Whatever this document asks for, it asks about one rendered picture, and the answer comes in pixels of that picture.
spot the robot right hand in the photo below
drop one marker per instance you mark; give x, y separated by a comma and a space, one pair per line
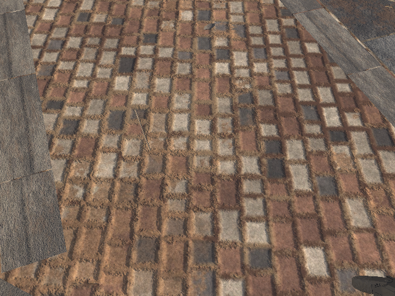
378, 286

